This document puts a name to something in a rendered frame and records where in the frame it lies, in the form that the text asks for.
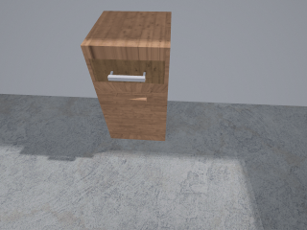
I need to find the cabinet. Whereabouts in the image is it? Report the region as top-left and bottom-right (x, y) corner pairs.
(81, 11), (172, 141)

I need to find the handle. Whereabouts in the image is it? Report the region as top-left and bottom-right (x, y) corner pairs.
(107, 71), (146, 82)
(113, 96), (147, 104)

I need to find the drawer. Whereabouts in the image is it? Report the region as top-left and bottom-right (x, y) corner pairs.
(90, 58), (165, 84)

